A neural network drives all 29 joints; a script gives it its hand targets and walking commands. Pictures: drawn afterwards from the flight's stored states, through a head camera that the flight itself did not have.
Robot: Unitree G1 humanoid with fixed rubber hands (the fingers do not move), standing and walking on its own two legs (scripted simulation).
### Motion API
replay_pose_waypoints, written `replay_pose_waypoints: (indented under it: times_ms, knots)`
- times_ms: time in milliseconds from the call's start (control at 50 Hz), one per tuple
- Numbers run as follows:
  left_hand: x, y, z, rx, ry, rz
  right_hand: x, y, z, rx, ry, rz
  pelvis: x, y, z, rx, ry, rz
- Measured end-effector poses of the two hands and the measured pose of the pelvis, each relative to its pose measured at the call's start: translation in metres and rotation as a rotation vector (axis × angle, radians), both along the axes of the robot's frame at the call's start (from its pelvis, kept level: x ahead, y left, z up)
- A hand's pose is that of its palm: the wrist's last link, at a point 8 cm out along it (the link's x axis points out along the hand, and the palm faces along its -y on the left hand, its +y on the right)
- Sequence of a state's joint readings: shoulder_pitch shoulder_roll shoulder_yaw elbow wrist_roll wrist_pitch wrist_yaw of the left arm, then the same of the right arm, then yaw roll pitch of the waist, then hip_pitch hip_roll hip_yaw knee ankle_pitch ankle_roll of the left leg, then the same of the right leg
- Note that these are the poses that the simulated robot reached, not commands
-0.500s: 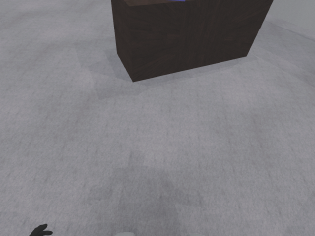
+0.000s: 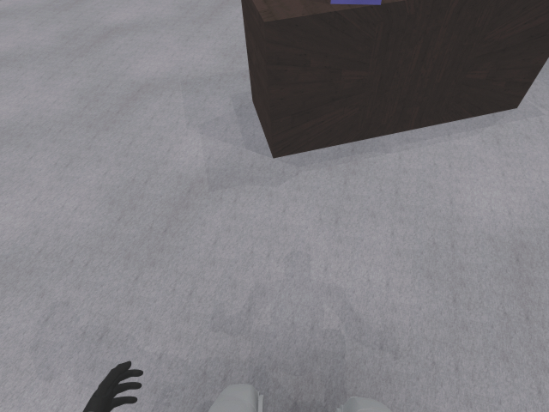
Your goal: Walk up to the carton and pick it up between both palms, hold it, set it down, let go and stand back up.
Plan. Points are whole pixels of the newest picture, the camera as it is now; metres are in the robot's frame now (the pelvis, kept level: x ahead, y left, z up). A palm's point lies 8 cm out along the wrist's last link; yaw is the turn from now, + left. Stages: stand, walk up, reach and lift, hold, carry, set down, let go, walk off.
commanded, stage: walk up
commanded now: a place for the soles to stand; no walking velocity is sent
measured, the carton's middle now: out of the picture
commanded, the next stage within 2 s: none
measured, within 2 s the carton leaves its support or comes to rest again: neither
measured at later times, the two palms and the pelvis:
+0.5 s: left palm (163, 307) +0.30 +0.26 -0.12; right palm (547, 318) +0.27 -0.41 -0.09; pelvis +0.21 -0.07 -0.02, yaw +2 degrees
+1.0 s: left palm (213, 253) +0.42 +0.18 -0.13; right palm (521, 202) +0.52 -0.47 -0.09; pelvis +0.40 -0.15 -0.02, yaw +7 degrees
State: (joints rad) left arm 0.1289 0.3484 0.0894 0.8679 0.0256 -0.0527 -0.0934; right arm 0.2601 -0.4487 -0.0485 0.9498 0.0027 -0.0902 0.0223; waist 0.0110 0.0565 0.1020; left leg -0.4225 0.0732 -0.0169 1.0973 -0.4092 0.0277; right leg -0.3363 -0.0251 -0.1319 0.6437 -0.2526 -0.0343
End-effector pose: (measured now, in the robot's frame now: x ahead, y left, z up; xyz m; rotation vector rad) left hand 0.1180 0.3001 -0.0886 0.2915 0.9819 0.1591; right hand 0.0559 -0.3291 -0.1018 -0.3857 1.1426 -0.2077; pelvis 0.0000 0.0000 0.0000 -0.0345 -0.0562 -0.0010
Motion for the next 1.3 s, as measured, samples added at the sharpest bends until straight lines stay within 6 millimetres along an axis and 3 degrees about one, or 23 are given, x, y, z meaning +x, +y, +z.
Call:
replay_pose_waypoints:
  times_ms: [140, 220, 300, 400, 500, 580, 640, 740, 880, 940, 1040, 1160, 1220, 1300]
  knots:
    - [-0.007, 0.016, -0.015, 0.0, 0.111, 0.115, 0.099, -0.004, 0.018, -0.031, -0.009, 0.107, 0.059, -0.01, 0.001, -0.015, 0.009, 0.052]
    - [0.008, 0.025, -0.035, 0.013, 0.189, 0.144, 0.144, -0.01, 0.024, -0.078, -0.073, 0.128, 0.097, -0.012, -0.01, 0.033, 0.01, 0.051]
    - [0.046, 0.015, -0.042, 0.019, 0.218, 0.11, 0.171, -0.024, 0.031, -0.106, -0.101, 0.088, 0.129, -0.023, -0.01, 0.073, 0.006, 0.05]
    - [0.109, -0.01, -0.041, -0.006, 0.177, 0.08, 0.193, -0.046, 0.03, -0.115, -0.073, 0.071, 0.168, -0.042, -0.009, 0.083, 0.006, 0.046]
    - [0.181, -0.044, -0.034, -0.012, 0.115, 0.057, 0.218, -0.081, 0.013, -0.097, -0.035, 0.047, 0.213, -0.073, -0.015, 0.082, 0.008, 0.045]
    - [0.225, -0.072, -0.028, 0.008, 0.035, 0.071, 0.252, -0.111, -0.008, -0.085, 0.016, 0.027, 0.25, -0.1, -0.024, 0.037, 0.01, 0.077]
    - [0.238, -0.087, -0.022, 0.018, 0.022, 0.102, 0.288, -0.119, -0.014, -0.074, 0.028, 0.037, 0.273, -0.11, -0.021, 0.021, 0.01, 0.095]
    - [0.24, -0.101, -0.02, 0.019, 0.077, 0.167, 0.354, -0.114, -0.01, -0.035, 0.017, 0.119, 0.31, -0.122, -0.012, 0.007, 0.017, 0.131]
    - [0.245, -0.103, -0.041, 0.008, 0.2, 0.235, 0.439, -0.109, 0.001, -0.05, -0.077, 0.202, 0.363, -0.131, -0.018, 0.051, 0.014, 0.138]
    - [0.269, -0.109, -0.045, 0.017, 0.229, 0.209, 0.457, -0.122, 0.009, -0.071, -0.112, 0.177, 0.383, -0.14, -0.018, 0.072, 0.01, 0.133]
    - [0.33, -0.128, -0.042, 0.011, 0.175, 0.163, 0.472, -0.158, 0.014, -0.112, -0.08, 0.157, 0.415, -0.163, -0.018, 0.08, 0.009, 0.126]
    - [0.404, -0.162, -0.039, 0.027, 0.087, 0.137, 0.495, -0.219, -0.005, -0.133, -0.019, 0.118, 0.461, -0.204, -0.032, 0.049, 0.003, 0.136]
    - [0.421, -0.179, -0.039, 0.043, 0.047, 0.157, 0.52, -0.238, -0.016, -0.14, 0.018, 0.087, 0.483, -0.22, -0.037, 0.03, 0.008, 0.155]
    - [0.425, -0.199, -0.037, 0.034, 0.072, 0.222, 0.561, -0.24, -0.017, -0.115, 0.028, 0.129, 0.509, -0.231, -0.03, 0.008, 0.0, 0.175]
